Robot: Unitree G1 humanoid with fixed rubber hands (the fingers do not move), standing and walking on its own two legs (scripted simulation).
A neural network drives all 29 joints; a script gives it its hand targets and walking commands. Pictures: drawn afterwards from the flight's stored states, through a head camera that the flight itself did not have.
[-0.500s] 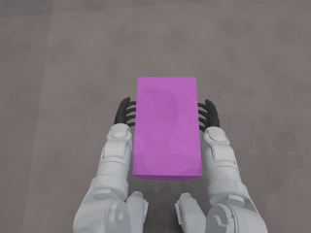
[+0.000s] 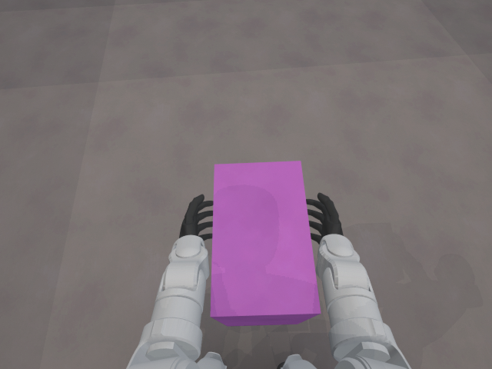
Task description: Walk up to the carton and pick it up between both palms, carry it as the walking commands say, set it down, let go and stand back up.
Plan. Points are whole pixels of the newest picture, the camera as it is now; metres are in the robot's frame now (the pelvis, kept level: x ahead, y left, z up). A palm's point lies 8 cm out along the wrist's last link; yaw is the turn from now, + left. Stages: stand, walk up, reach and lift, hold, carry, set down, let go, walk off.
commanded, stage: reach and lift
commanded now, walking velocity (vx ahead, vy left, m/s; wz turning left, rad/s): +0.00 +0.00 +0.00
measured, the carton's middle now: (260, 252) +0.34 +0.00 -0.09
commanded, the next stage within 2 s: none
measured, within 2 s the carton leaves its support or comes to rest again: neither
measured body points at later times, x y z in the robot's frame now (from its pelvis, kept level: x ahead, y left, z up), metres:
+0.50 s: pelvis +0.00 +0.01 +0.02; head -0.01 +0.02 +0.47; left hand +0.33 +0.12 +0.03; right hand +0.33 -0.12 +0.04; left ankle +0.04 +0.14 -0.71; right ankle +0.04 -0.14 -0.71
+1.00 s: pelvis +0.00 +0.00 +0.03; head -0.06 +0.00 +0.48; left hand +0.32 +0.11 +0.07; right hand +0.32 -0.13 +0.08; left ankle +0.04 +0.14 -0.71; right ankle +0.04 -0.14 -0.71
